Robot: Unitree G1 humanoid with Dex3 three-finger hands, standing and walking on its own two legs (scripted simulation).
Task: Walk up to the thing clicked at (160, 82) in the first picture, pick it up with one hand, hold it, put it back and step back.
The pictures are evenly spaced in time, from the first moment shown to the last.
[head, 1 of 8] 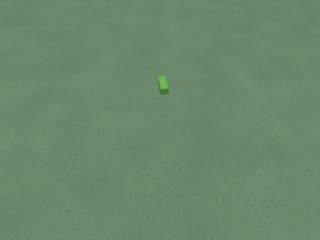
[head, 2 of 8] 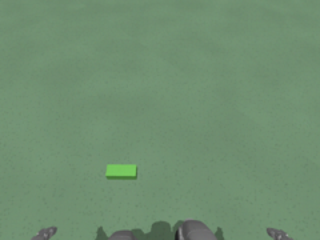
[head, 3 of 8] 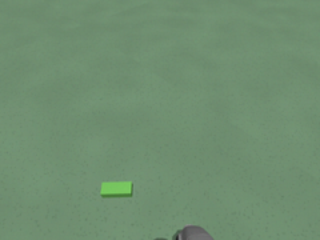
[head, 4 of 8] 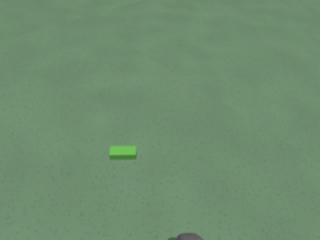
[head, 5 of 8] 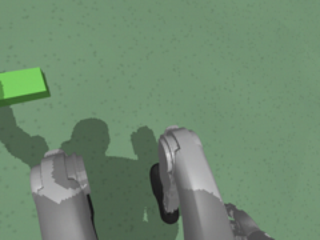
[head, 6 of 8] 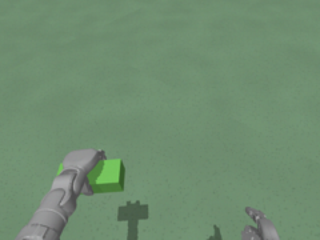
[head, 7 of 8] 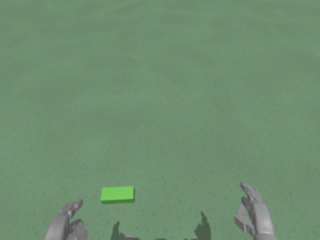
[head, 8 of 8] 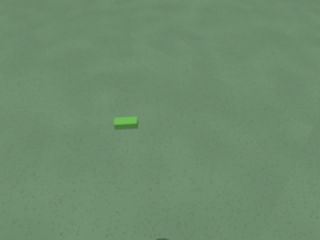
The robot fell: no
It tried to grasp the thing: yes
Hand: left
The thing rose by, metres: 0.68
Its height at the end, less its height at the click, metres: +0.00
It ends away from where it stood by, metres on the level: 0.02
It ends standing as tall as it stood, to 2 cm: yes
